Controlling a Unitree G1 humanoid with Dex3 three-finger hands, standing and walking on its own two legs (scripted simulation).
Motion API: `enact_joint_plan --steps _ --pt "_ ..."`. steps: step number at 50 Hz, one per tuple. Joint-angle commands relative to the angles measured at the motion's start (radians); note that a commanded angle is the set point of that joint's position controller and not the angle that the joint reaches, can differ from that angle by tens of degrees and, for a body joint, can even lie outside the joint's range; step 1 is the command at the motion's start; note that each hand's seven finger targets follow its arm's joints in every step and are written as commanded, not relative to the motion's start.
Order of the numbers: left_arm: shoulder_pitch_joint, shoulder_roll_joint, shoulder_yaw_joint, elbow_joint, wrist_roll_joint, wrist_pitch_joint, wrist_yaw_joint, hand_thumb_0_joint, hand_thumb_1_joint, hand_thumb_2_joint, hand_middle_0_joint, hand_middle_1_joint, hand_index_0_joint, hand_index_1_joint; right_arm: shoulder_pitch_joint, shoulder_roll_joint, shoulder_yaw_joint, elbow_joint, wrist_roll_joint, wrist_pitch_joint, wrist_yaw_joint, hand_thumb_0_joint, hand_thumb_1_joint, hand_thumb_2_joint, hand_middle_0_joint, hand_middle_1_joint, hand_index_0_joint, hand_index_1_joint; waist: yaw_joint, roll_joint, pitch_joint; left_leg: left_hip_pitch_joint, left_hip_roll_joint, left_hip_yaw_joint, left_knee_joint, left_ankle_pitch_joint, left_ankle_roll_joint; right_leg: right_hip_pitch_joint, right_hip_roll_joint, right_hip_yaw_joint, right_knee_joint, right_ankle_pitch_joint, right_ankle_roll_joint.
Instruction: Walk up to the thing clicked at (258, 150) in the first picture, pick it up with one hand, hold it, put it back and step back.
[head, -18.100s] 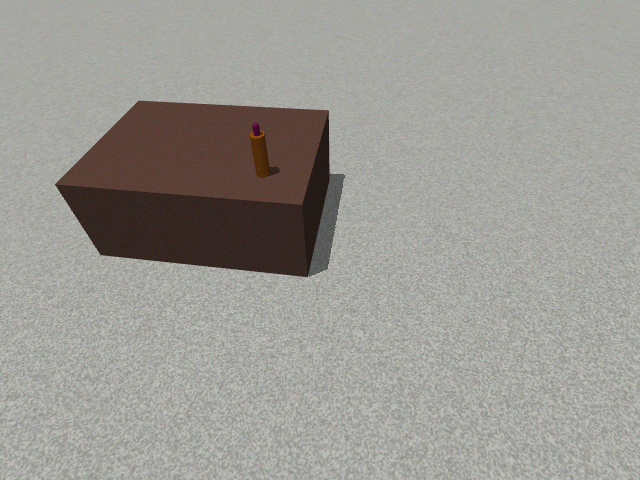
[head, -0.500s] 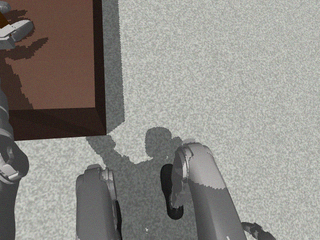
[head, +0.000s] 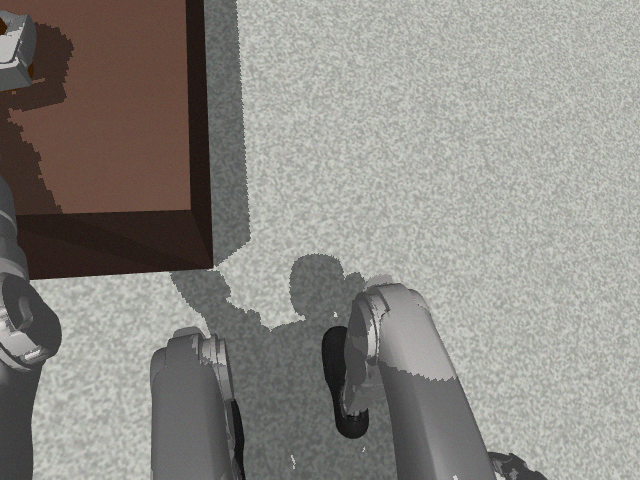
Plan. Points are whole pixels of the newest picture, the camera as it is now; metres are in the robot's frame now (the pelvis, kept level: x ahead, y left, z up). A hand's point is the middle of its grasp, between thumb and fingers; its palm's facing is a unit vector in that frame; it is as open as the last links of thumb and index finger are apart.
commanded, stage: settle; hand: left
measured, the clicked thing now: out of the picture +0.60 +0.24 +0.07
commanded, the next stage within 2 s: lift in 0.88 s
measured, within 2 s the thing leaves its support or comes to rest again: leaves its support in 0.12 s
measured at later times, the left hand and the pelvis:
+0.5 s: hand out of the picture +0.60 +0.21 +0.09, palm faces +0.23 -0.97 -0.03, open 6.8 cm; pelvis +0.02 +0.00 +0.08, yaw +0 degrees
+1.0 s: hand out of the picture +0.58 +0.20 +0.12, palm faces +0.22 -0.97 -0.04, open 6.8 cm; pelvis +0.04 -0.01 +0.12, yaw +0 degrees
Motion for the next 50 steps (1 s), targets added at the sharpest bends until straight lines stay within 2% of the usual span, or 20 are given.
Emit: enact_joint_plan --steps 1,5,8,13,15,16,20,22,23,25,28,30,33,36,38,40,43,45,48,50 --pt "-0.516 0.249 -0.001 -0.348 -0.022 -0.076 0.004 0.0 0.455 1.222 -1.28 -1.327 -1.282 -1.334 0.256 -0.23 -0.093 0.002 0.012 -0.005 -0.026 0.0 -0.878 -0.894 0.2 0.3 0.2 0.3 -0.004 0.331 -0.864 0.53 0.012 -0.018 -0.366 0.227 -0.021 0.557 0.037 0.0 -0.167 0.124 -0.051" --pt "-0.497 0.223 0.003 -0.386 -0.057 -0.061 0.006 0.0 0.479 1.264 -1.291 -1.362 -1.294 -1.368 0.269 -0.228 -0.099 0.026 0.024 -0.006 -0.037 0.0 -0.879 -0.895 0.2 0.3 0.2 0.3 -0.003 0.316 -0.865 0.577 0.015 -0.022 -0.395 0.254 -0.022 0.592 0.038 0.005 -0.206 0.137 -0.052" --pt "-0.519 0.268 0.016 -0.523 -0.058 -0.061 0.019 0.0 0.451 1.276 -1.301 -1.374 -1.303 -1.382 0.275 -0.213 -0.106 0.027 0.027 -0.008 -0.044 0.0 -0.88 -0.896 0.2 0.3 0.2 0.3 0.021 0.346 -0.938 0.662 0.018 -0.014 -0.42 0.305 -0.019 0.644 0.045 0.014 -0.247 0.163 -0.055" --pt "-0.327 0.111 -0.056 -0.291 -0.067 -0.032 0.031 0.0 0.456 1.315 -1.3 -1.393 -1.302 -1.403 0.245 -0.191 -0.099 0.064 0.03 -0.017 -0.05 0.0 -0.878 -0.897 0.2 0.3 0.2 0.3 0.001 0.215 -0.736 0.548 0.021 -0.008 -0.467 0.235 -0.005 0.671 0.053 0.015 -0.327 0.123 -0.05" --pt "-0.445 0.253 0.01 -0.464 -0.064 -0.056 0.041 0.0 0.476 1.305 -1.288 -1.375 -1.292 -1.383 0.242 -0.2 -0.106 0.031 0.033 -0.02 -0.054 0.0 -0.876 -0.896 0.2 0.3 0.2 0.3 0.036 0.269 -0.858 0.631 0.021 -0.009 -0.479 0.297 -0.011 0.726 0.049 0.024 -0.328 0.172 -0.054" --pt "-0.456 0.259 0.014 -0.49 -0.063 -0.06 0.041 0.0 0.471 1.294 -1.297 -1.381 -1.304 -1.386 0.255 -0.193 -0.106 0.041 0.032 -0.018 -0.053 0.0 -0.879 -0.896 0.2 0.3 0.2 0.3 0.044 0.288 -0.884 0.684 0.023 -0.007 -0.479 0.34 -0.013 0.734 0.052 0.025 -0.333 0.196 -0.057" --pt "-0.222 0.064 -0.064 -0.138 -0.079 -0.05 0.02 0.0 0.532 1.353 -1.331 -1.416 -1.336 -1.424 0.242 -0.18 -0.095 0.081 0.033 -0.03 -0.05 0.0 -0.872 -0.895 0.2 0.3 0.2 0.3 -0.003 0.149 -0.642 0.567 0.026 -0.017 -0.502 0.315 -0.002 0.708 0.062 0.008 -0.368 0.191 -0.055" --pt "-0.328 0.215 0.019 -0.335 -0.081 -0.089 0.034 0.0 0.538 1.33 -1.316 -1.391 -1.322 -1.397 0.234 -0.191 -0.101 0.037 0.035 -0.034 -0.052 0.0 -0.873 -0.895 0.2 0.3 0.2 0.3 0.045 0.213 -0.757 0.608 0.023 -0.012 -0.513 0.349 -0.008 0.759 0.056 0.019 -0.364 0.224 -0.055" --pt "-0.344 0.216 0.012 -0.381 -0.077 -0.093 0.03 0.0 0.524 1.324 -1.311 -1.388 -1.318 -1.393 0.233 -0.192 -0.106 0.018 0.034 -0.032 -0.048 0.0 -0.873 -0.895 0.2 0.3 0.2 0.3 0.057 0.258 -0.844 0.691 0.025 -0.009 -0.526 0.383 -0.011 0.784 0.057 0.025 -0.372 0.241 -0.059" --pt "-0.327 0.12 -0.04 -0.291 -0.079 -0.093 0.015 0.0 0.542 1.323 -1.329 -1.399 -1.338 -1.401 0.232 -0.188 -0.101 0.023 0.037 -0.034 -0.041 0.0 -0.873 -0.895 0.2 0.3 0.2 0.3 0.025 0.247 -0.789 0.734 0.031 -0.034 -0.545 0.383 -0.021 0.736 0.061 0.008 -0.371 0.226 -0.063" --pt "-0.324 0.179 0.004 -0.331 -0.077 -0.114 0.024 0.0 0.542 1.324 -1.315 -1.382 -1.321 -1.387 0.242 -0.191 -0.106 0.033 0.034 -0.036 -0.043 0.0 -0.868 -0.894 0.2 0.3 0.2 0.3 0.043 0.255 -0.81 0.758 0.036 -0.043 -0.562 0.419 -0.025 0.743 0.063 0.005 -0.375 0.245 -0.065" --pt "-0.325 0.126 -0.031 -0.333 -0.085 -0.113 0.021 0.0 0.561 1.328 -1.32 -1.386 -1.327 -1.39 0.236 -0.183 -0.103 0.026 0.033 -0.036 -0.04 0.0 -0.873 -0.895 0.2 0.3 0.2 0.3 0.038 0.255 -0.829 0.774 0.033 -0.039 -0.574 0.411 -0.023 0.775 0.064 0.007 -0.395 0.244 -0.063" --pt "-0.362 0.179 0.002 -0.388 -0.084 -0.122 0.028 0.0 0.534 1.348 -1.331 -1.404 -1.336 -1.411 0.249 -0.184 -0.111 0.041 0.031 -0.037 -0.042 0.0 -0.872 -0.895 0.2 0.3 0.2 0.3 0.044 0.265 -0.848 0.8 0.031 -0.027 -0.584 0.398 -0.021 0.805 0.065 0.015 -0.417 0.235 -0.062" --pt "-0.291 0.072 -0.065 -0.302 -0.089 -0.114 0.019 0.0 0.578 1.34 -1.32 -1.393 -1.325 -1.398 0.23 -0.174 -0.108 0.05 0.031 -0.04 -0.043 0.0 -0.874 -0.896 0.2 0.3 0.2 0.3 0.02 0.229 -0.778 0.768 0.031 -0.024 -0.601 0.352 -0.015 0.809 0.068 0.013 -0.447 0.209 -0.058" --pt "-0.344 0.187 -0.002 -0.403 -0.083 -0.127 0.033 0.0 0.585 1.345 -1.315 -1.387 -1.319 -1.393 0.241 -0.176 -0.115 0.05 0.031 -0.039 -0.047 0.0 -0.871 -0.895 0.2 0.3 0.2 0.3 0.047 0.233 -0.852 0.763 0.024 -0.007 -0.606 0.346 -0.012 0.894 0.064 0.03 -0.463 0.232 -0.055" --pt "-0.361 0.139 -0.031 -0.447 -0.097 -0.131 0.023 0.0 0.575 1.338 -1.307 -1.387 -1.312 -1.392 0.241 -0.166 -0.11 0.051 0.033 -0.04 -0.047 0.0 -0.877 -0.897 0.2 0.3 0.2 0.3 0.041 0.233 -0.862 0.786 0.027 -0.006 -0.612 0.371 -0.011 0.912 0.069 0.032 -0.475 0.253 -0.057" --pt "-0.257 0.072 -0.054 -0.303 -0.104 -0.114 0.023 0.0 0.568 1.311 -1.291 -1.363 -1.299 -1.367 0.223 -0.164 -0.109 0.064 0.035 -0.047 -0.05 0.0 -0.874 -0.896 0.2 0.3 0.2 0.3 0.032 0.202 -0.785 0.776 0.028 -0.011 -0.617 0.386 -0.011 0.902 0.067 0.026 -0.483 0.27 -0.058" --pt "-0.22 0.084 -0.037 -0.268 -0.098 -0.121 0.033 0.0 0.594 1.33 -1.285 -1.357 -1.289 -1.364 0.218 -0.166 -0.11 0.062 0.034 -0.047 -0.05 0.0 -0.87 -0.896 0.2 0.3 0.2 0.3 0.041 0.171 -0.758 0.748 0.028 -0.011 -0.624 0.387 -0.008 0.905 0.067 0.026 -0.49 0.276 -0.056" --pt "-0.324 0.157 -0.006 -0.417 -0.099 -0.152 0.038 0.0 0.586 1.322 -1.283 -1.354 -1.289 -1.359 0.225 -0.162 -0.113 0.059 0.032 -0.046 -0.049 0.0 -0.869 -0.895 0.2 0.3 0.2 0.3 0.058 0.217 -0.849 0.805 0.027 -0.004 -0.623 0.422 -0.01 0.958 0.069 0.039 -0.496 0.312 -0.058" --pt "-0.273 0.086 -0.039 -0.343 -0.101 -0.154 0.033 0.0 0.534 1.246 -1.267 -1.361 -1.292 -1.346 0.226 -0.155 -0.109 0.069 0.03 -0.049 -0.045 0.0 -0.899 -0.902 0.2 0.3 0.2 0.3 0.037 0.188 -0.784 0.779 0.026 -0.008 -0.628 0.41 -0.01 0.947 0.07 0.031 -0.5 0.306 -0.059"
